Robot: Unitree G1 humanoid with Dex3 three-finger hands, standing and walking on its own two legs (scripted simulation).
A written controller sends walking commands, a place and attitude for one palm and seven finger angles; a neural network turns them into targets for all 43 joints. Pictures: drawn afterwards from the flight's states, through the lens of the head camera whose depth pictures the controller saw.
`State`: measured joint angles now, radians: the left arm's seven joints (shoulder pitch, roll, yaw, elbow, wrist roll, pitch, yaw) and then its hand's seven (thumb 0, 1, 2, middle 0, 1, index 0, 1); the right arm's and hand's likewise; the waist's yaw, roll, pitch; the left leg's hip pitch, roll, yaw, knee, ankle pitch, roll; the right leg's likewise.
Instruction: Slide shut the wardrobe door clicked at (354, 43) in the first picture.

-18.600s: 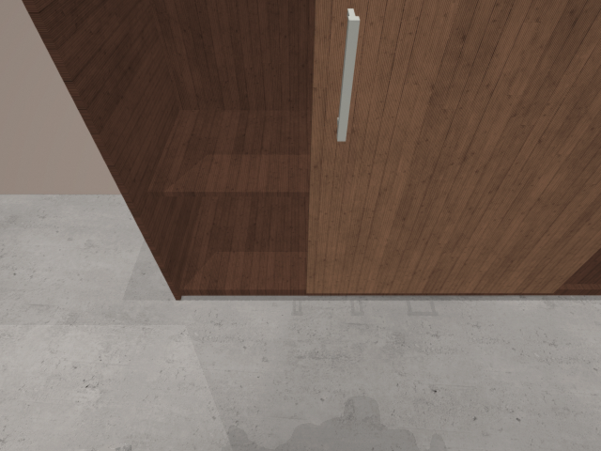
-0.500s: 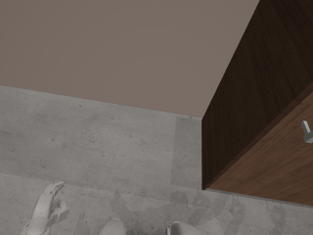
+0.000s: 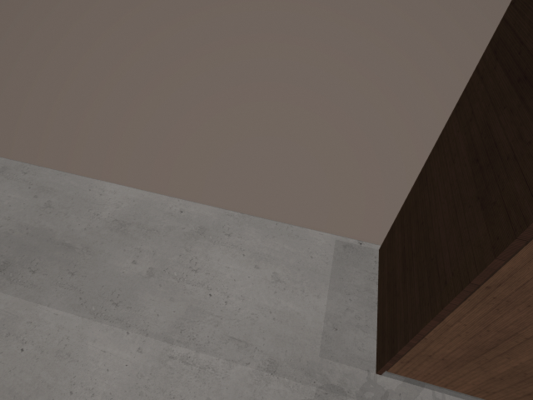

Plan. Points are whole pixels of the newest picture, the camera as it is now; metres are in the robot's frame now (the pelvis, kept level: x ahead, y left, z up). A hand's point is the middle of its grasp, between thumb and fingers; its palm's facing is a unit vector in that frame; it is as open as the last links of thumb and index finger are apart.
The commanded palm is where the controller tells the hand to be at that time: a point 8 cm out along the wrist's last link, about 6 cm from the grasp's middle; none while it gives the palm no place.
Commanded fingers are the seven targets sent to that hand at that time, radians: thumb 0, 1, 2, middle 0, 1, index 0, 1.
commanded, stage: stop walking and hold the door there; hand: right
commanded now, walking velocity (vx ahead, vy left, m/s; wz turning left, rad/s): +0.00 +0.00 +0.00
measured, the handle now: out of the picture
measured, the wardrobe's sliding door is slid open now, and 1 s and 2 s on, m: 0.00 0.00 0.00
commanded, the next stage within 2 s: loosen the grip on the handle in 1.90 s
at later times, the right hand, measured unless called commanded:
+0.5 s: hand out of the picture +0.33 -0.43 +0.13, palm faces +0.67 +0.70 -0.24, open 5.6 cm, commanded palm +0.28 -0.46 +0.12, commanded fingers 0.00 -0.90 -0.90 0.45 1.40 0.45 1.40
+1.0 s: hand out of the picture +0.32 -0.43 +0.12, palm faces +0.44 +0.86 -0.26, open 5.5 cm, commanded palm +0.28 -0.46 +0.12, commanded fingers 0.00 -0.90 -0.90 0.45 1.40 0.45 1.40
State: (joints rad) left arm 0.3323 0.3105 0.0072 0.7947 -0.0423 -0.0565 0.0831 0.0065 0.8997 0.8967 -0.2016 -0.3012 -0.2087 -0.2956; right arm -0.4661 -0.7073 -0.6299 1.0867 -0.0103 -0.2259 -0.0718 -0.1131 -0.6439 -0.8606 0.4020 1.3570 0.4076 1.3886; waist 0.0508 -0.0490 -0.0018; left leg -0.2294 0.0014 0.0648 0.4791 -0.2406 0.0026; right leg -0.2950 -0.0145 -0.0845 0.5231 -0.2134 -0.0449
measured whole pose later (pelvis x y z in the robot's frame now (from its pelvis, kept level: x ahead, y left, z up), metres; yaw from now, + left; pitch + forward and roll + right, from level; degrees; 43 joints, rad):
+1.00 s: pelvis -0.09 -0.14 +0.00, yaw -6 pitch -1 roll -1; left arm 0.16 0.25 -0.04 0.73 -0.03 -0.08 0.03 0.00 0.90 0.90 -0.20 -0.30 -0.21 -0.30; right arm -0.63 -0.43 -0.30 0.68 0.05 -0.16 -0.08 -0.11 -0.73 -0.80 0.44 1.40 0.34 1.40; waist 0.02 -0.03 0.20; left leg -0.22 0.10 0.15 0.60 -0.35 0.00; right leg -0.54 0.07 -0.03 1.05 -0.37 0.02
